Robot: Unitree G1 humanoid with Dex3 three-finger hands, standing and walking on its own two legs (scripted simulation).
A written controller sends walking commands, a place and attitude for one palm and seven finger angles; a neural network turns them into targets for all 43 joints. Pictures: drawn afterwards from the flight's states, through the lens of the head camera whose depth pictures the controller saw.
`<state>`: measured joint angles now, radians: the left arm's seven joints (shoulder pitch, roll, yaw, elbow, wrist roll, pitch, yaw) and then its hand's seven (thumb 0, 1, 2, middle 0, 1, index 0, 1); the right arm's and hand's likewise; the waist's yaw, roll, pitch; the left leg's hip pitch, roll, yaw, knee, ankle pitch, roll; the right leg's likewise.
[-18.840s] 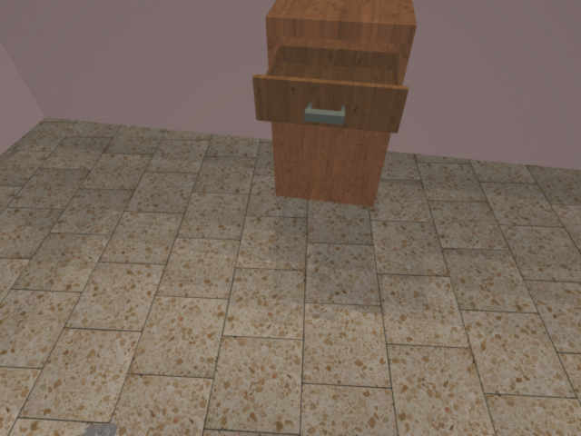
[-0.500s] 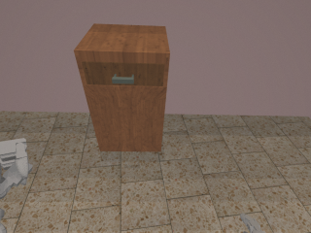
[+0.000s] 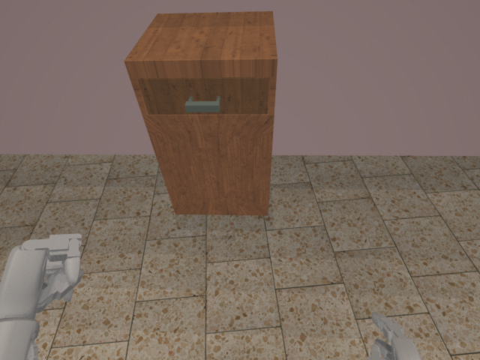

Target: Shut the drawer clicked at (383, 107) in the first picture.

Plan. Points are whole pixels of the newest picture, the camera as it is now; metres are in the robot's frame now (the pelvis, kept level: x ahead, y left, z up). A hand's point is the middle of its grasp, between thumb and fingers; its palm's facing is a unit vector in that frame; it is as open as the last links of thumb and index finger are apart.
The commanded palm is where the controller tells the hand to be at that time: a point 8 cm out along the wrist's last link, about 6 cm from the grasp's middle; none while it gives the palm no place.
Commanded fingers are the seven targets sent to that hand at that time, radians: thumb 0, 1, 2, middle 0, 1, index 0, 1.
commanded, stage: let the arm hang, fingers relaxed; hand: left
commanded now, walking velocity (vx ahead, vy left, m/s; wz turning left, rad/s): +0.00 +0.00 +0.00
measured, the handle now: (203, 102) +0.91 +0.19 -0.07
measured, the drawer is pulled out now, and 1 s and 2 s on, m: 0.00 0.00 0.00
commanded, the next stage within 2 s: look to check the result in 1.04 s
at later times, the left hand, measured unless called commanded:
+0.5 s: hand out of the picture -0.06 +0.22 -0.16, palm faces +0.02 -0.97 -0.25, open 5.1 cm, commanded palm none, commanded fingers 0.00 0.90 0.90 -0.24 -0.34 -0.24 -0.34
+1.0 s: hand out of the picture +0.05 +0.20 -0.16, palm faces +0.00 -0.98 -0.21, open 7.3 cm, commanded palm none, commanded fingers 0.00 0.90 0.90 -0.20 -0.30 -0.20 -0.30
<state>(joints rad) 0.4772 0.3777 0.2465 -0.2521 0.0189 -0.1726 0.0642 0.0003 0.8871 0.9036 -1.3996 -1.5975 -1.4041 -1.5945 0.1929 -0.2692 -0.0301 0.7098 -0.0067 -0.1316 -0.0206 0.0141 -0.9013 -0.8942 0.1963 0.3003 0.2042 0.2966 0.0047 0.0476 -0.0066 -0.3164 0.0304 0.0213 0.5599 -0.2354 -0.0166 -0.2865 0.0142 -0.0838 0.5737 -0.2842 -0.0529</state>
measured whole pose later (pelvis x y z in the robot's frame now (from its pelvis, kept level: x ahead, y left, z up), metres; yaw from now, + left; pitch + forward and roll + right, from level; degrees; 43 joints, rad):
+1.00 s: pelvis +0.01 +0.02 +0.01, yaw +0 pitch -2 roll +0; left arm 0.20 0.17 0.01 1.12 0.01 -0.01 0.02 0.00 0.91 0.90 -0.20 -0.31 -0.20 -0.30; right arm 0.25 -0.16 -0.01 1.13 -0.02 0.00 -0.02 0.01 -0.91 -0.89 0.19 0.30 0.20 0.30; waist -0.01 0.01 0.03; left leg -0.19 0.00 0.04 0.39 -0.17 0.01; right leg -0.17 -0.01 -0.06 0.41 -0.21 -0.02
